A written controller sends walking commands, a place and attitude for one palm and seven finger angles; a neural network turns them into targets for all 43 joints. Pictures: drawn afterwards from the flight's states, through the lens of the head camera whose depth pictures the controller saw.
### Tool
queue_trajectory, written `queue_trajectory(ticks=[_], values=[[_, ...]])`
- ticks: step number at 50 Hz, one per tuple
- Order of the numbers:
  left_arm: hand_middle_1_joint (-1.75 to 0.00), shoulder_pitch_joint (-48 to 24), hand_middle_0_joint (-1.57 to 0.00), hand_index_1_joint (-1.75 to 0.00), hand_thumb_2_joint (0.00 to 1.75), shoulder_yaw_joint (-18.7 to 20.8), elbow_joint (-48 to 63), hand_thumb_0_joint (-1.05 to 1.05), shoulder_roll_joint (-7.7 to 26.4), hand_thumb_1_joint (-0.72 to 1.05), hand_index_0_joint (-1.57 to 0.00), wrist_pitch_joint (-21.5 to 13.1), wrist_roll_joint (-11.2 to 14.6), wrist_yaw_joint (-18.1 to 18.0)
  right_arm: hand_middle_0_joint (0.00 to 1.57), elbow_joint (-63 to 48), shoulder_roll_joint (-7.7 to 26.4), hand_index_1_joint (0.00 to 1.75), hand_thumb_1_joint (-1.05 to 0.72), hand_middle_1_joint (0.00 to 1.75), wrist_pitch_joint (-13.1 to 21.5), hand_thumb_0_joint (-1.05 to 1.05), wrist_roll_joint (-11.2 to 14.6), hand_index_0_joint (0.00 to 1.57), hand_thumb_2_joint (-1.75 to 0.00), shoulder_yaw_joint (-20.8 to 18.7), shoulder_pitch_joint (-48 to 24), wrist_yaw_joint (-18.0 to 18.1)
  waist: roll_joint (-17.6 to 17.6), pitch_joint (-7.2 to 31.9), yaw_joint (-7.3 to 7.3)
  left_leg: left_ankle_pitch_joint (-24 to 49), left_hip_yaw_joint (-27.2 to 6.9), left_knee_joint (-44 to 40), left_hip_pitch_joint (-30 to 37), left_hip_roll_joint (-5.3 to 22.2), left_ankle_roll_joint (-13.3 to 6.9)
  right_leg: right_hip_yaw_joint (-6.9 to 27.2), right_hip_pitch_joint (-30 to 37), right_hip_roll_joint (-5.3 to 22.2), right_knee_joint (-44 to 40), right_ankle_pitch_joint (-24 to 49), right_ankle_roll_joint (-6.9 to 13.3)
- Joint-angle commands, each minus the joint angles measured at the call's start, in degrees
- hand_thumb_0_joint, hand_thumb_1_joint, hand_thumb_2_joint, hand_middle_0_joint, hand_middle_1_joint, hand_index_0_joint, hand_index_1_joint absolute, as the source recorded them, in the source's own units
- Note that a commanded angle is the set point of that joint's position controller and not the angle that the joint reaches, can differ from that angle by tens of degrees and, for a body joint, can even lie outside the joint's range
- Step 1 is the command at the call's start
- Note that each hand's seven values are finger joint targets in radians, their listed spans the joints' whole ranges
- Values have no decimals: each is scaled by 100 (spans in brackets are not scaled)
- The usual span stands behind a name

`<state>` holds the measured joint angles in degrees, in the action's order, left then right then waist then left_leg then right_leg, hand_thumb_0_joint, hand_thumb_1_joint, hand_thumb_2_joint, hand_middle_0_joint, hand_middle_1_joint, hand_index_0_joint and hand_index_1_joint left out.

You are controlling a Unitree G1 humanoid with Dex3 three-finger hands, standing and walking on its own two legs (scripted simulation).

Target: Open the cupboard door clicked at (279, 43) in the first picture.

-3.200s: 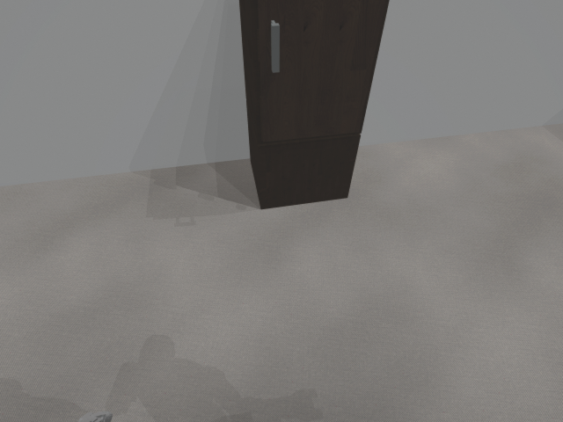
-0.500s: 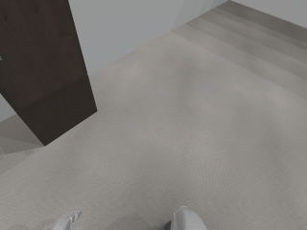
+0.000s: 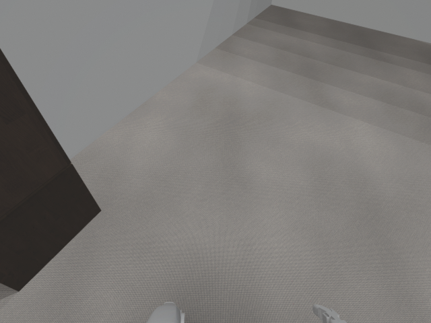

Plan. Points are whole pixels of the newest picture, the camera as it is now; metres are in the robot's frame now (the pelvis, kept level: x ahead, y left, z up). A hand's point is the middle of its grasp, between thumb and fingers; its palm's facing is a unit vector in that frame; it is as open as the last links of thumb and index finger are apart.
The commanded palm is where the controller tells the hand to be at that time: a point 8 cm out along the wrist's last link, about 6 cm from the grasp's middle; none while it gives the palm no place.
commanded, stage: walk to a spot facing it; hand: left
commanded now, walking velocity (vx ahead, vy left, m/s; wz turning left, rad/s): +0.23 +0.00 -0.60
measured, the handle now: out of the picture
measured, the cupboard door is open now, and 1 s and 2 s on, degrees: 0 0 0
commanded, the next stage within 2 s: turn to face it in 0.56 s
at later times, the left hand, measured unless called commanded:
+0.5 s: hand (155, 247) +0.30 +0.18 -0.16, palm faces -0.32 -0.93 -0.20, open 7.4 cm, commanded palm none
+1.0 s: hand (178, 231) +0.36 +0.14 -0.17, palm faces -0.34 -0.93 -0.13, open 7.4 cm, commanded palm none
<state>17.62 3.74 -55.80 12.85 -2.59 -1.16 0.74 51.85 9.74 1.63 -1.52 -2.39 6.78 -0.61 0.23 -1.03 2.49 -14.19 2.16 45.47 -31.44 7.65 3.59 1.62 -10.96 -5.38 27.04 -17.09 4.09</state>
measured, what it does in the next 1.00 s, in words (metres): walks ahead, turning right: left foot, then right foot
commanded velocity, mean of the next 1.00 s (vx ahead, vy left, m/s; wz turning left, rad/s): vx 0.00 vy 0.00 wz -0.16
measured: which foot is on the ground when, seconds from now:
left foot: up 0.00-0.06, down 0.08-0.56, up 0.58-0.88, down 0.90-1.00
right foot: down 0.00-0.08, up 0.10-0.54, down 0.56-0.92, up 0.94-1.00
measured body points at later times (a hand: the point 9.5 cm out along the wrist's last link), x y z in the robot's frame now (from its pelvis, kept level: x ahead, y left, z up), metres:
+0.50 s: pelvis +0.14 +0.03 +0.00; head +0.18 +0.02 +0.45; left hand +0.32 +0.23 -0.15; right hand +0.05 -0.22 -0.14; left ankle +0.12 +0.14 -0.74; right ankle +0.15 -0.11 -0.70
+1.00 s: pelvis +0.20 +0.02 +0.00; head +0.21 +0.04 +0.44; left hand +0.38 +0.19 -0.16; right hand +0.13 -0.20 -0.15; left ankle +0.26 +0.10 -0.74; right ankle +0.13 -0.09 -0.71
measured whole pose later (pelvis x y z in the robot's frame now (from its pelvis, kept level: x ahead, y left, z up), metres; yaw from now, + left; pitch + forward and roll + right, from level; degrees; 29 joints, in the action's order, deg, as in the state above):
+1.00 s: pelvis +0.20 +0.02 +0.00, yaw -22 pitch -1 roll -2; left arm 9.0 2.2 -55.0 9.7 2.3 -0.6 -0.9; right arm 57.9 8.0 -1.3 -1.7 -1.3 16.6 0.7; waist -1.6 -0.4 -1.7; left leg -16.3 2.8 35.1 -18.4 2.3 -1.7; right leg -3.9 -19.3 1.2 46.7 -25.9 -1.6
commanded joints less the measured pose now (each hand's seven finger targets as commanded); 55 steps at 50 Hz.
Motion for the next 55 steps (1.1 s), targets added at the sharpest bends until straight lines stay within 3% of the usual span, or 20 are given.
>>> queue_trajectory(ticks=[1, 3, 4, 5, 8, 11, 24, 26, 27, 28, 29, 31, 35, 40, 43, 45, 46, 47, 51, 55], values=[[-30, 186, -20, -30, 90, 252, 394, 0, 907, 90, -20, -42, 0, -62, 20, -500, 547, 30, -90, 30, 221, 0, 55, 20, -90, -131, -96, 42, -763, 93, -66, -104, 222, -1116, 887, -418, -56, 1571, 88, 1498, -401, 2159, 599], [-30, 2, -20, -30, 90, 244, 493, 0, 733, 90, -20, -18, 63, -60, 20, -175, 988, 30, -90, 30, 284, 0, 18, 20, -90, -223, 934, 169, -177, 554, -597, 491, -124, -2191, 3234, -54, -253, 1158, -1066, 948, 1045, 2115, 182], [-30, 273, -20, -30, 90, 197, 533, 0, 368, 90, -20, -10, 129, 3, 20, -11, 1695, 30, -90, 30, 294, 0, -69, 20, -90, -371, 1632, 200, 1432, 1249, -765, 1278, -2016, -2260, 4637, 1782, -879, 265, -2362, 178, 2802, -488, -215], [-30, 248, -20, -30, 90, 162, 585, 0, 449, 90, -20, -36, 75, 4, 20, -74, 1729, 30, -90, 30, 190, 0, 2, 20, -90, -317, 1783, 173, 1488, 1156, -765, 1374, -2343, -2528, 4216, 2462, -1316, -6, -2612, 370, 4032, -1891, -329], [-30, -172, -20, -30, 90, 244, 509, 0, 420, 90, -20, 131, -19, 101, 20, -197, 960, 30, -90, 30, 210, 0, 14, 20, -90, -114, 809, 209, 698, -129, -380, 1392, -1070, -2937, 2396, 1787, -1074, -52, -2676, 959, 4742, -899, -518], [-30, 125, -20, -30, 90, 234, 418, 0, 195, 90, -20, 356, -12, 143, 20, -163, 818, 30, -90, 30, 225, 0, 32, 20, -90, -86, 561, 247, 855, 20, -129, 2302, 196, -2826, 2085, 1357, -904, -277, -2235, 1066, 4455, -341, -656], [-30, -1042, -20, -30, 90, 176, 881, 0, 100, 90, -20, 414, -45, 119, 20, 159, 1171, 30, -90, 30, -14, 0, -20, 20, -90, -372, 1073, 190, 1125, 15, -415, 2983, 1257, -1844, 2746, 1493, -785, -957, -1356, 799, 1370, -130, -517], [-30, -395, -20, -30, 90, 224, 724, 0, 385, 90, -20, 305, -66, 75, 20, 104, 1198, 30, -90, 30, -44, 0, 23, 20, -90, -374, 1137, 149, 622, 446, -5, 3377, 1503, -420, 2364, 1286, -441, -1045, 3, 601, 311, 690, -336], [-30, 185, -20, -30, 90, 345, 571, 0, 1013, 90, -20, 209, -101, 0, 20, -43, 977, 30, -90, 30, -67, 0, 95, 20, -90, -318, 1246, 91, -678, 1032, 242, 1711, 1666, 1078, 913, 881, -104, 257, 1691, 1637, 101, 2554, 91], [-30, 697, -20, -30, 90, 468, 431, 0, 1600, 90, -20, 188, 8, -73, 20, -332, 653, 30, -90, 30, -81, 0, 101, 20, -90, -219, 1013, 118, -1621, 1397, 392, -2282, 1167, 2724, -483, -72, 210, 2116, 2357, 3033, 95, 5800, 914], [-30, 762, -20, -30, 90, 473, 392, 0, 1641, 90, -20, 227, 92, -151, 20, -422, 741, 30, -90, 30, -112, 0, 132, 20, -90, -191, 703, 229, -1098, 1548, 458, -2413, 153, 3033, -527, 51, 118, 1895, 2115, 3029, 104, 5998, 1155], [-30, -257, -20, -30, 90, 364, 666, 0, 1213, 90, -20, 328, 79, -214, 20, -372, 817, 30, -90, 30, -185, 0, 88, 20, -90, -195, 491, 244, -878, 844, 106, -1629, -105, 2851, -498, 296, 128, 1440, 1088, 2487, -205, 3870, 890], [-30, -1127, -20, -30, 90, 190, 851, 0, 872, 90, -20, 320, -40, -231, 20, 38, 637, 30, -90, 30, -370, 0, 25, 20, -90, -136, 1268, 196, -757, 434, -481, -943, 84, 1913, 561, 16, 96, 570, -526, 1922, -668, 2206, 537], [-30, -934, -20, -30, 90, 28, 572, 0, 662, 90, -20, 271, -52, -228, 20, 220, 367, 30, -90, 30, -270, 0, 73, 20, -90, -1, 1292, 148, -839, 313, -383, -793, 170, 167, 1182, -251, -81, 242, -530, 1794, -806, 1218, 479], [-30, -899, -20, -30, 90, -24, 448, 0, 522, 90, -20, 312, 54, -242, 20, 419, 398, 30, -90, 30, -195, 0, 72, 20, -90, 24, 1472, 122, -592, 84, -435, 440, 231, -1524, 2073, -288, -110, -152, -882, 1617, -302, 396, 6], [-30, -533, -20, -30, 90, -43, 463, 0, 183, 90, -20, 424, 73, -223, 20, 276, 976, 30, -90, 30, -157, 0, 20, 20, -90, -80, 1319, 91, 1267, -284, -236, 728, -1473, -2609, 1396, 777, -634, -622, -1005, 985, 695, -593, -504], [-30, -612, -20, -30, 90, -28, 537, 0, 126, 90, -20, 411, 82, -219, 20, 195, 1161, 30, -90, 30, -157, 0, -24, 20, -90, -126, 1184, 129, 1729, -434, -256, 751, -2344, -3158, 1049, 1206, -1035, -780, -1097, 702, 1444, -904, -648], [-30, -798, -20, -30, 90, 19, 525, 0, 200, 90, -20, 424, 39, -235, 20, 240, 1112, 30, -90, 30, -135, 0, -31, 20, -90, -158, 1189, 183, 1850, -404, -371, 944, -2554, -3374, 1082, 1193, -1254, -530, -1224, 722, 2347, -1358, -627], [-30, -883, -20, -30, 90, 89, 503, 0, 161, 90, -20, 342, 40, -176, 20, 221, 1014, 30, -90, 30, -123, 0, -2, 20, -90, -214, 1095, 224, 785, 249, -347, 2305, -1737, -2722, 2189, 768, -1331, -210, -1818, 845, 3164, -989, -677], [-30, -988, -20, -30, 90, 99, 551, 0, 90, 90, -20, 350, 78, -191, 20, 211, 1102, 30, -90, 30, -165, 0, 13, 20, -90, -318, 1242, 212, 743, 532, -507, 2657, -1737, -2531, 2681, 694, -1391, -235, -1818, 786, 2670, -1052, -777]])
